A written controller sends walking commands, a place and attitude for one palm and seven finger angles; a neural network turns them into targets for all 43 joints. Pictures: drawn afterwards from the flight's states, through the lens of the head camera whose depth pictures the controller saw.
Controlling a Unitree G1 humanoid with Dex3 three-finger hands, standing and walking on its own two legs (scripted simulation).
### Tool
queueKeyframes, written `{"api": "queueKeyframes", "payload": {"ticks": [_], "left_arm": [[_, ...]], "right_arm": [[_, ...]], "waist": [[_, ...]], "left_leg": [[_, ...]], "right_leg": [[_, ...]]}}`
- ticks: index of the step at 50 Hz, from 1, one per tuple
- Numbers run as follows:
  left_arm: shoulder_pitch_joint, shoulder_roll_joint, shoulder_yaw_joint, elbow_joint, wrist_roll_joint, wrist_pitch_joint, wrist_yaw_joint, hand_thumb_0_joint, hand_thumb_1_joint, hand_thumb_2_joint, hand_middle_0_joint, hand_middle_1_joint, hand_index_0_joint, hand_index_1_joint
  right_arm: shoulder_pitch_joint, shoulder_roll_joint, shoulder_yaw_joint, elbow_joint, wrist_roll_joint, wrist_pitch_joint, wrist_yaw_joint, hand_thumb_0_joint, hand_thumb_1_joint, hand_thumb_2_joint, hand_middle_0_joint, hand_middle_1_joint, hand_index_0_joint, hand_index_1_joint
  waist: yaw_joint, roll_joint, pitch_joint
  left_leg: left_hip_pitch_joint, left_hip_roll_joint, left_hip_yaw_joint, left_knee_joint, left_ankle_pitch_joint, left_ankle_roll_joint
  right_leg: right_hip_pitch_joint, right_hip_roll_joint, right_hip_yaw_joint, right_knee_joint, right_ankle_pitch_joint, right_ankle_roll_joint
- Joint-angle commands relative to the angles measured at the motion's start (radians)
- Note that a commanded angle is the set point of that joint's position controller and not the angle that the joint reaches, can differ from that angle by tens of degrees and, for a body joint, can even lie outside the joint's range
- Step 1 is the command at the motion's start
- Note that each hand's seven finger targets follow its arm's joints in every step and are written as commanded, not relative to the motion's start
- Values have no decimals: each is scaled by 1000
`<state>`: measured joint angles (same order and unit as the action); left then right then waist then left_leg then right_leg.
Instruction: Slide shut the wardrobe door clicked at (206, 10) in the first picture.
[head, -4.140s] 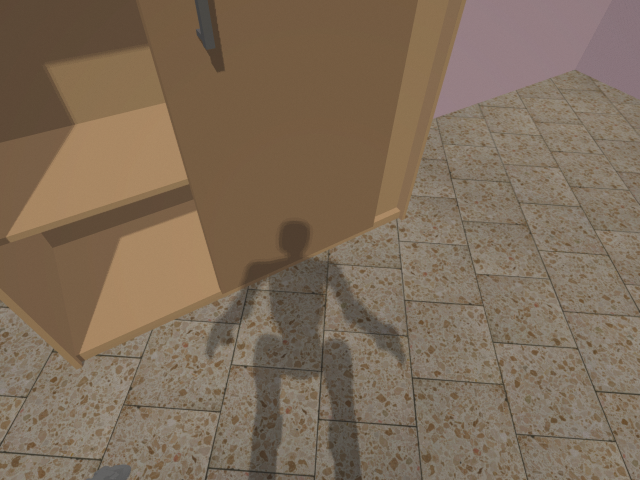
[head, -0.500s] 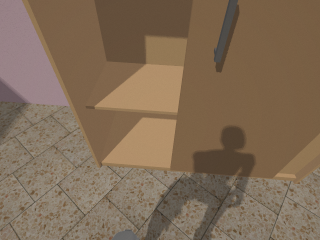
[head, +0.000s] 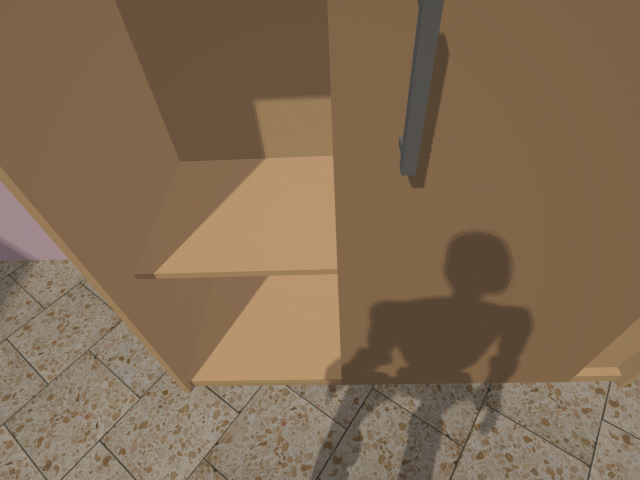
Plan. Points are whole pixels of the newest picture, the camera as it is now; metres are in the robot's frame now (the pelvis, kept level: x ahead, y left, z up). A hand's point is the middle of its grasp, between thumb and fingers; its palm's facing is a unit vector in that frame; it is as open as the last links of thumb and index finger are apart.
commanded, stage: come to a stop and stand still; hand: right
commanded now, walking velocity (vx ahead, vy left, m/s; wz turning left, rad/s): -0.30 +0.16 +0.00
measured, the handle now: (414, 88) +0.48 -0.10 +0.26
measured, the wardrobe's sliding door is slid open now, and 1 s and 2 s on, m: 0.49 0.49 0.49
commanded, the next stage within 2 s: look again from close up in 1.80 s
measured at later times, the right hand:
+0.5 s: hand out of the picture +0.00 -0.14 -0.16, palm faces +0.01 +0.97 -0.25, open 7.3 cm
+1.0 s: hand out of the picture -0.07 -0.11 -0.16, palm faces +0.02 +0.99 -0.17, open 7.3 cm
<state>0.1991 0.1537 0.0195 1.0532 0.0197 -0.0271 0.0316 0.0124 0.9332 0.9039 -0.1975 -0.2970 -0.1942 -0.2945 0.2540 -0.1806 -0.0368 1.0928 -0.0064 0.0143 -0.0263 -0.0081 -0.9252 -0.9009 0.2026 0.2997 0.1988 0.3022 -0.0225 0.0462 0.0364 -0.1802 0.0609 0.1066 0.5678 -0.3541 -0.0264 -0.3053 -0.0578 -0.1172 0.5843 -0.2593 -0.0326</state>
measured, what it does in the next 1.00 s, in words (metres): steps on the spot: left foot, then right foot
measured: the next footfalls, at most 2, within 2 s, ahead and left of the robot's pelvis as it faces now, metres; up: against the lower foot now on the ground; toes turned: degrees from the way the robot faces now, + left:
left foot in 0.36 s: +0.02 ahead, +0.15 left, +0.00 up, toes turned +2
right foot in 0.58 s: +0.00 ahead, -0.07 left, +0.00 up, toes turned -2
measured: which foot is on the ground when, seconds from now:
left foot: up 0.00-0.34, down 0.36-1.00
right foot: down 0.00-0.36, up 0.38-0.56, down 0.58-1.00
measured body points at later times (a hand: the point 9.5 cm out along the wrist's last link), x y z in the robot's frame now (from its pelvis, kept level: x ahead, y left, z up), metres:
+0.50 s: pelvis -0.03 +0.05 +0.00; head -0.02 +0.07 +0.45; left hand +0.01 +0.29 -0.16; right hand +0.00 -0.19 -0.14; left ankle -0.04 +0.16 -0.73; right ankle -0.02 -0.08 -0.71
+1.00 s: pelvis -0.05 +0.06 +0.01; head -0.03 +0.06 +0.46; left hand -0.06 +0.26 -0.15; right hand -0.07 -0.16 -0.15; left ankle -0.04 +0.16 -0.73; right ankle -0.04 -0.07 -0.73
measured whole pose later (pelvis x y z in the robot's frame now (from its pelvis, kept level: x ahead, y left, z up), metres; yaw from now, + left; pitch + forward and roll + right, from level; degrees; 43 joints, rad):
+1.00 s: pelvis -0.05 +0.06 +0.01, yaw +0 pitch -1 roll +0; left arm 0.30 0.12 0.00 1.12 0.02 0.01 0.02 0.01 0.91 0.90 -0.20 -0.30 -0.20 -0.30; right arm 0.31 -0.13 0.02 1.13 -0.01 0.00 -0.02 0.00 -0.91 -0.90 0.20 0.30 0.20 0.30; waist 0.01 -0.01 0.03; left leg -0.20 0.01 0.05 0.43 -0.23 0.02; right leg -0.19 -0.02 -0.03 0.41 -0.21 0.01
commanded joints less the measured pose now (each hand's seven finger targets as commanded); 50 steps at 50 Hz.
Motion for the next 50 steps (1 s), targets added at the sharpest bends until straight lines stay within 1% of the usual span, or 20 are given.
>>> {"api": "queueKeyframes", "payload": {"ticks": [1, 3, 7, 12, 15, 16, 17, 18, 19, 20, 22, 25, 27, 29, 31, 38, 47, 48, 49, 50], "left_arm": [[86, 177, 42, -26, -2, 14, 31, 0, 900, 900, -200, -300, -200, -300], [70, 199, 58, -44, 1, 29, 34, 0, 900, 900, -200, -300, -200, -300], [20, 204, 73, -72, 2, 41, 32, 0, 900, 900, -200, -300, -200, -300], [-48, 198, 81, -96, 9, 47, 12, 0, 900, 900, -200, -300, -200, -300], [-63, 192, 81, -99, 4, 57, -4, 0, 900, 900, -200, -300, -200, -300], [-41, 161, 77, -98, -3, 58, -9, 0, 900, 900, -200, -300, -200, -300], [-15, 95, 67, -106, -12, 62, -15, 0, 900, 900, -200, -300, -200, -300], [-36, 66, 54, -122, -10, 70, -24, 0, 900, 900, -200, -300, -200, -300], [-71, 76, 55, -127, -4, 79, -23, 0, 900, 900, -200, -300, -200, -300], [-54, 77, 53, -115, -2, 79, -21, 0, 900, 900, -200, -300, -200, -300], [4, 81, 51, -73, -8, 68, -20, 0, 900, 900, -200, -300, -200, -300], [43, 67, 32, -43, -12, 52, -12, 0, 900, 900, -200, -300, -200, -300], [90, 60, 19, -7, -11, 35, -4, 0, 900, 900, -200, -300, -200, -300], [75, 96, 11, 13, -5, 17, 2, 0, 900, 900, -200, -300, -200, -300], [39, 94, 6, 32, -7, 15, 3, 0, 900, 900, -200, -300, -200, -300], [113, 73, 2, 65, -7, 24, 2, 0, 900, 900, -200, -300, -200, -300], [154, 54, -5, 78, -7, 18, 5, 0, 900, 900, -200, -300, -200, -300], [75, 153, 4, -50, 12, 13, -15, 0, 900, 900, -200, -300, -200, -300], [62, 139, 21, -57, 8, -1, -9, 0, 900, 900, -200, -300, -200, -300], [95, 104, 19, -57, 6, -2, -5, 0, 900, 900, -200, -300, -200, -300]], "right_arm": [[69, -81, -15, -53, -3, 12, -12, 0, -900, -900, 200, 300, 200, 300], [50, -87, -25, -71, -10, 16, -8, 0, -900, -900, 200, 300, 200, 300], [26, -82, -43, -112, -10, 32, -4, 0, -900, -900, 200, 300, 200, 300], [56, -54, -36, -126, -11, 35, -1, 0, -900, -900, 200, 300, 200, 300], [134, -59, -31, -104, -17, 20, -2, 0, -900, -900, 200, 300, 200, 300], [137, -88, -32, -104, -24, 12, -4, 0, -900, -900, 200, 300, 200, 300], [95, -157, -35, -122, -32, -1, -9, 0, -900, -900, 200, 300, 200, 300], [27, -204, -34, -148, -28, -4, -8, 0, -900, -900, 200, 300, 200, 300], [0, -195, -32, -157, -28, -6, -9, 0, -900, -900, 200, 300, 200, 300], [-34, -180, -33, -149, -27, -12, -11, 0, -900, -900, 200, 300, 200, 300], [-63, -145, -22, -139, -23, -17, -10, 0, -900, -900, 200, 300, 200, 300], [-26, -137, -21, -112, -17, -23, -14, 0, -900, -900, 200, 300, 200, 300], [-7, -125, -14, -81, -3, -25, -13, 0, -900, -900, 200, 300, 200, 300], [19, -78, -3, -60, 6, -24, -10, 0, -900, -900, 200, 300, 200, 300], [16, -81, 1, -29, 1, -14, -11, 0, -900, -900, 200, 300, 200, 300], [38, -80, 13, 13, 1, -24, -5, 0, -900, -900, 200, 300, 200, 300], [90, -45, 15, 32, 1, -34, -8, 0, -900, -900, 200, 300, 200, 300], [59, -217, 45, -52, -7, -61, -7, 0, -900, -900, 200, 300, 200, 300], [100, -141, 20, -49, -5, -57, -14, 0, -900, -900, 200, 300, 200, 300], [98, -139, 27, -57, -8, -60, -15, 0, -900, -900, 200, 300, 200, 300]], "waist": [[27, -263, -41], [41, -178, -75], [41, -159, -147], [25, -231, -131], [-10, -172, -116], [-7, -82, -92], [18, 125, -56], [22, 195, -6], [8, 176, -3], [27, 216, 11], [48, 157, -2], [35, 116, -28], [41, 59, -55], [7, -92, -46], [-8, -182, 0], [14, -36, 37], [23, -24, 36], [56, -22, 166], [6, -85, 32], [34, -94, -70]], "left_leg": [[-186, -2, -82, 285, -187, 10], [-255, -14, -109, 387, -200, 11], [-289, -28, -140, 465, -140, -8], [-158, -16, -93, 251, -98, 10], [4, -29, -49, -29, 86, 19], [43, -2, -83, -153, 150, 22], [-11, 165, -315, -281, 128, 82], [-165, 274, -386, -356, 81, 158], [-221, 255, -394, -357, 93, 193], [-205, 224, -364, -329, 163, 198], [-152, 170, -260, -270, 312, 188], [-39, 146, -217, -206, 443, 175], [-42, 117, -206, -160, 387, 124], [-38, 38, -169, -157, 288, 59], [12, 22, -140, -180, 174, 39], [-12, 41, -172, -283, 79, 49], [-49, 45, -182, -288, 89, 52], [-113, 8, -137, -213, 89, 77], [-128, 62, -197, -205, -16, 76], [-97, 83, -226, -222, 12, 88]], "right_leg": [[216, -303, 251, -235, 949, -144], [277, -318, 229, -192, 976, -175], [297, -294, 182, -185, 839, -158], [154, -273, 178, -225, 480, -136], [25, -211, 163, -196, 148, -78], [-31, -145, 122, -128, 36, -33], [-102, -27, 51, 12, -139, 33], [-77, 24, 56, 130, -242, 50], [-55, 24, 102, 221, -249, 41], [-72, 22, 121, 265, -222, 34], [-52, 22, 107, 285, -171, 42], [-1, 17, 89, 51, -128, 54], [136, 12, 107, -180, 70, 50], [149, -80, 196, -224, 296, 18], [64, -89, 221, -286, 152, 6], [86, -38, 168, -291, 14, 26], [118, -32, 152, -273, 72, 25], [13, 26, 184, -224, 91, 11], [49, -11, 158, -152, 15, 13], [76, 8, 161, -87, 47, 13]]}}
